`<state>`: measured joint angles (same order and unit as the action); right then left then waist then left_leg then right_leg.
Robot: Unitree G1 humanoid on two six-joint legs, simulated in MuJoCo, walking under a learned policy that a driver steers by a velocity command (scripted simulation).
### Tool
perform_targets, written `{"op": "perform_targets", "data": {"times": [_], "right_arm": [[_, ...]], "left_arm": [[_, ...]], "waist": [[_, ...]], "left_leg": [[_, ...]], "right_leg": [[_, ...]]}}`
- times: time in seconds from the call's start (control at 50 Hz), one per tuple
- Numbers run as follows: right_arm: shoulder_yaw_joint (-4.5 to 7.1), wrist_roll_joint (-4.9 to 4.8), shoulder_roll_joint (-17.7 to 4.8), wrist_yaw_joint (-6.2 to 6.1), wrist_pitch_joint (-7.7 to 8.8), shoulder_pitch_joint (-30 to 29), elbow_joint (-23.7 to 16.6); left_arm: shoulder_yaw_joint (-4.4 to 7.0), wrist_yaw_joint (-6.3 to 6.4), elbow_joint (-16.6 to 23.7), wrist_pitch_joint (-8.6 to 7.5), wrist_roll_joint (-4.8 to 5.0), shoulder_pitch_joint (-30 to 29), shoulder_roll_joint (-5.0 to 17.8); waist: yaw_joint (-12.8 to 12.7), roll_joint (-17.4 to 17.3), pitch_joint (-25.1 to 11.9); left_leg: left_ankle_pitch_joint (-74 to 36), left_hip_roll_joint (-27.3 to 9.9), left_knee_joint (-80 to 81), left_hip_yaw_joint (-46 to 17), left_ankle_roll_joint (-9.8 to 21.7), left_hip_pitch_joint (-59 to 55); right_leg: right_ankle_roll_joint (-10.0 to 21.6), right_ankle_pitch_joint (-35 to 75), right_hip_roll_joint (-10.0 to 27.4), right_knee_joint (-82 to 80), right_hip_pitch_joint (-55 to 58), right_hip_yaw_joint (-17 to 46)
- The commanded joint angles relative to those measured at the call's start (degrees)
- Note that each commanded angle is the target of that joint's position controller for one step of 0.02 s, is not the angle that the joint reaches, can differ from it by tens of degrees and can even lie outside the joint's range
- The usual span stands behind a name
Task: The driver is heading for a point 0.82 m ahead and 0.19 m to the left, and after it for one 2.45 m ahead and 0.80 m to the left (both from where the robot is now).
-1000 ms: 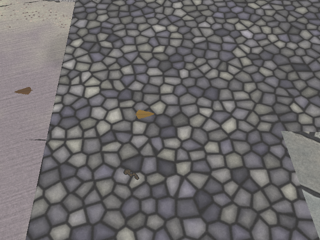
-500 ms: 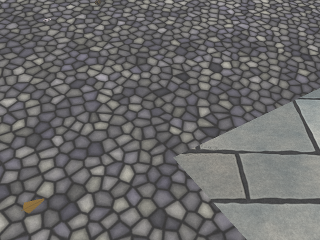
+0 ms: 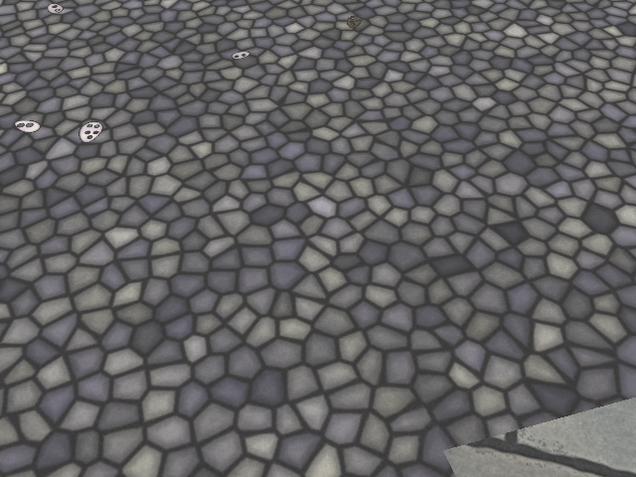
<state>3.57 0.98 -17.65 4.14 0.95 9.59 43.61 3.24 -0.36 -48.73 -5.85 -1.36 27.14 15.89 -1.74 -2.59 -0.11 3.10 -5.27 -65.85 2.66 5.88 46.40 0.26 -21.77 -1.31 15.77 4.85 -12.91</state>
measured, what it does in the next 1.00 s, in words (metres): walks ahead, turning left: left foot, then right foot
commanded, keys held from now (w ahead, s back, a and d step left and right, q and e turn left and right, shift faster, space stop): w+q+shift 0.02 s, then q+shift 0.52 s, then shift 0.02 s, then e+shift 0.06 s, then w+e+shift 0.38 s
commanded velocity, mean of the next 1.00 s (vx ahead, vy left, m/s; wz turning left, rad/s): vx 0.44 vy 0.00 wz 0.45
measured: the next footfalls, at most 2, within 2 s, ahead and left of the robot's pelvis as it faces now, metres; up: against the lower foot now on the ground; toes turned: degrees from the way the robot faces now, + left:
left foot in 0.16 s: +0.35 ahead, +0.04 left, +0.00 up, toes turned +13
right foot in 0.62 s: +0.59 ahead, +0.01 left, +0.00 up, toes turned +48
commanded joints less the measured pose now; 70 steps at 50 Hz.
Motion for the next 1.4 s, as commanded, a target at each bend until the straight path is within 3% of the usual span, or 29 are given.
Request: {"op": "perform_targets", "data": {"times": [0.02,0.08,0.12,0.14,0.16,0.18,0.2,0.24,0.3,0.4,0.58,0.6,0.64,0.66,0.68,0.74,0.82,0.84,0.86,0.88,0.9,0.94,1.2,1.26,1.28,1.3,1.32,1.36,1.4], "right_arm": [[-1.61,0.10,1.19,1.40,0.46,-5.08,-5.57],[-1.88,0.81,0.41,1.62,0.88,-2.82,-4.97],[0.00,0.98,-3.97,0.53,0.76,15.97,0.10],[1.48,0.98,-6.51,-0.99,0.83,25.36,3.21],[4.24,-4.77,-13.05,-2.64,0.56,21.35,-0.48],[3.39,-0.27,-17.63,-2.81,1.85,12.90,-4.24],[4.25,0.93,-16.28,-2.84,1.64,10.38,-8.11],[3.32,-1.93,-11.00,-2.06,2.73,3.03,-10.17],[2.80,-1.94,-8.55,-2.86,2.81,-2.14,-11.90],[3.56,-3.01,-8.78,-6.46,-0.87,1.31,-10.22],[2.79,-1.72,-5.58,-7.83,-3.28,0.23,-13.60],[2.04,-1.75,-4.19,-7.54,-3.07,-0.96,-13.75],[-0.25,-0.55,1.70,-6.57,-2.62,10.29,-11.77],[0.23,-1.64,-1.99,-5.78,-2.46,17.26,-9.86],[1.33,-1.82,-7.56,-5.41,-2.41,9.87,-9.92],[1.52,0.59,-7.56,-4.57,-0.43,1.40,-11.95],[0.14,1.56,-2.52,-4.49,2.35,7.96,-7.64],[0.24,2.46,-3.92,-4.19,1.09,17.40,-5.36],[1.12,3.19,-6.45,-4.78,1.04,20.97,-3.75],[0.99,1.53,-7.96,-5.45,1.43,12.90,-6.88],[2.08,1.79,-11.53,-6.42,1.20,5.77,-10.59],[0.88,1.86,-6.71,-6.14,2.90,3.02,-8.95],[0.67,1.57,-7.27,-4.91,5.49,16.29,1.99],[1.51,0.87,-13.32,-5.16,4.13,15.23,4.31],[0.72,0.05,-11.50,-4.97,4.29,13.37,3.32],[-2.24,-1.60,1.05,-2.85,4.56,17.95,-0.70],[-0.85,-2.08,-4.91,-3.21,5.55,8.69,-1.71],[-0.78,-2.23,-4.31,-3.59,5.61,5.39,-2.63],[-0.74,-0.30,-2.43,-3.21,3.20,12.26,1.39]], "left_arm": [[-0.30,0.65,3.02,-1.73,0.02,-6.57,2.75],[0.54,2.29,2.57,-1.51,0.62,-5.69,7.89],[1.73,3.09,4.04,-0.09,0.79,-9.76,12.07],[1.88,2.53,4.84,0.52,1.15,-11.63,11.81],[1.11,1.76,7.43,-0.37,3.00,-15.40,8.38],[-1.04,1.55,11.97,-2.17,2.01,-4.14,2.57],[-0.80,1.20,12.93,-3.33,2.21,-4.82,7.57],[0.19,1.87,14.60,-2.58,2.49,-11.34,9.24],[1.29,2.33,14.30,0.98,1.02,-11.00,9.11],[-0.15,3.34,17.73,2.19,0.29,-20.03,3.06],[1.56,1.06,17.25,0.24,0.89,-26.20,7.39],[1.59,0.83,15.85,-0.25,0.77,-23.04,6.84],[0.89,0.79,16.72,0.51,-1.75,-21.86,6.77],[0.85,0.37,14.42,0.99,-1.08,-18.05,5.84],[1.53,-0.03,14.76,1.63,1.68,-15.22,6.16],[2.51,0.75,15.32,3.32,2.82,-14.56,10.55],[2.85,1.71,17.20,5.04,3.42,-18.82,8.82],[3.99,0.39,15.85,6.88,-1.24,-20.74,10.02],[4.06,0.16,17.26,7.00,0.28,-22.36,7.68],[2.11,0.22,16.99,6.47,2.12,-15.93,0.63],[2.19,-0.34,19.66,5.76,1.04,-19.96,3.79],[2.60,-2.53,19.34,5.16,0.12,-19.65,5.97],[-0.80,-6.16,19.93,6.09,-0.65,-30.13,2.40],[1.72,-3.51,13.52,5.43,-0.90,-8.25,7.68],[3.47,-2.61,9.91,4.90,-1.72,3.44,11.76],[4.93,-1.53,9.63,4.06,-3.05,3.76,20.77],[4.84,-0.90,11.04,3.61,-1.90,7.25,19.21],[3.19,-0.33,7.55,2.61,-2.34,-1.52,13.23],[0.88,-0.44,8.14,1.52,-1.61,-8.54,7.06]], "waist": [[4.17,6.16,10.19],[6.29,5.03,6.53],[15.17,6.93,-4.72],[18.41,4.94,-9.35],[16.87,-7.70,-5.07],[4.05,-15.17,-15.64],[6.47,-3.85,-27.62],[0.94,12.79,-10.06],[-3.03,10.19,-1.04],[0.32,3.18,-7.89],[2.80,-7.23,-7.71],[1.30,-6.10,-8.36],[6.09,13.05,-12.99],[8.15,19.96,-14.56],[2.56,13.83,-7.81],[2.80,7.64,-2.64],[7.53,16.84,-1.29],[12.26,7.67,1.04],[13.24,2.90,1.93],[8.87,-13.30,-2.85],[7.71,-9.67,-0.74],[3.03,-0.74,1.39],[6.07,-1.49,11.38],[-7.29,-4.86,-2.33],[-13.76,-1.66,-9.56],[-7.20,20.05,-19.87],[-13.47,8.94,-26.09],[-5.10,3.44,-4.54],[1.55,6.03,0.53]], "left_leg": [[-6.42,0.11,11.47,3.32,1.88,-3.97],[-9.01,8.14,23.09,10.91,3.50,-18.73],[-6.70,12.03,25.01,8.31,5.29,-39.46],[-9.04,11.54,29.14,3.76,6.88,-51.06],[-22.25,3.41,34.71,-6.94,9.89,-61.02],[-36.78,-11.19,35.98,-39.29,21.30,-74.04],[-23.21,-15.21,42.31,-46.21,24.28,-74.79],[-7.95,-8.77,49.12,-38.67,18.40,-53.65],[-20.41,-1.37,50.59,-27.03,14.23,-29.64],[-31.70,7.88,41.44,-18.86,6.92,-29.44],[-9.30,4.56,32.06,-32.52,2.22,-39.15],[-6.01,5.79,28.57,-30.24,1.27,-37.04],[37.53,17.21,7.42,-20.11,-4.45,-22.96],[37.24,12.24,4.99,-17.68,-6.46,-17.57],[32.05,9.92,1.91,-12.37,-7.66,-12.62],[25.15,8.59,5.92,-7.70,-7.13,-15.81],[20.89,12.58,39.05,0.46,-4.07,-43.57],[17.37,14.72,50.76,5.40,-2.93,-52.13],[13.68,9.28,51.85,2.55,-2.16,-67.27],[29.39,-11.84,52.59,-19.88,-1.33,-64.69],[43.66,-21.92,57.49,-34.54,4.33,-51.84],[37.68,-17.97,56.90,-27.92,4.42,-48.01],[-12.26,-10.62,61.14,9.64,-0.16,-46.84],[-58.32,-12.07,31.55,10.80,1.28,-44.04],[-43.43,-9.19,12.45,9.96,0.79,-29.46],[26.35,3.45,-14.32,3.25,-1.72,-6.43],[24.38,7.90,-21.57,-13.20,0.06,-6.64],[11.53,0.79,-16.45,-9.42,0.63,-2.26],[9.95,-1.22,-11.34,-7.70,-1.43,-11.35]], "right_leg": [[1.12,39.70,11.83,-10.54,-10.87,-2.37],[-0.11,73.64,12.15,1.43,-7.44,-4.68],[-0.32,81.65,14.48,25.64,-9.31,-2.23],[-0.40,67.82,13.31,42.79,-14.21,-1.01],[-4.60,7.85,-0.51,67.44,-30.37,1.39],[-6.25,-11.97,-5.35,86.71,-48.79,14.65],[-4.39,-9.90,-2.66,87.14,-47.11,25.13],[-2.72,-5.81,1.73,73.27,-48.17,22.36],[-5.15,-2.08,5.14,60.82,-38.08,21.31],[-7.53,11.76,-0.67,38.16,-36.18,18.24],[-3.07,20.24,-1.91,13.47,-31.98,22.66],[-1.48,27.42,-0.33,8.43,-24.53,21.39],[10.50,43.99,15.81,7.20,-4.09,40.71],[17.02,5.74,22.26,1.02,-5.32,59.28],[16.43,-18.27,17.69,-3.42,-7.76,60.52],[9.74,-17.51,10.63,-5.80,-18.50,52.18],[1.67,-1.55,-3.81,-9.61,-31.70,33.05],[-0.64,-2.02,-6.95,-3.71,-37.05,28.01],[-5.51,-0.70,-11.37,5.38,-52.56,23.33],[-1.01,-9.18,-9.14,28.31,-56.32,22.23],[-1.03,-0.37,-3.18,36.85,-61.58,20.15],[-0.35,8.27,1.41,44.80,-60.55,21.58],[7.68,10.78,4.05,29.00,-44.76,5.30],[11.52,1.61,-6.28,24.48,-13.26,3.26],[11.57,2.59,-1.37,21.40,7.90,11.55],[14.69,-20.54,22.94,12.05,25.67,45.21],[11.86,-23.46,24.90,1.62,19.78,57.45],[8.63,-6.93,22.10,1.31,0.88,40.20],[6.69,17.82,18.81,0.08,-12.22,26.34]]}}
Velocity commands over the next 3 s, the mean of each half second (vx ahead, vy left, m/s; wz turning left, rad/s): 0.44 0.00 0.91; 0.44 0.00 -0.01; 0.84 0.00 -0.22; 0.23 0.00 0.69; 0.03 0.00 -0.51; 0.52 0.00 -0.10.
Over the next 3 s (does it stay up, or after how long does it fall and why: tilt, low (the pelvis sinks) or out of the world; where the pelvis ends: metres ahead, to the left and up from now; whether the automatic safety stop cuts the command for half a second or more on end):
stays up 1.35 0.13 0.00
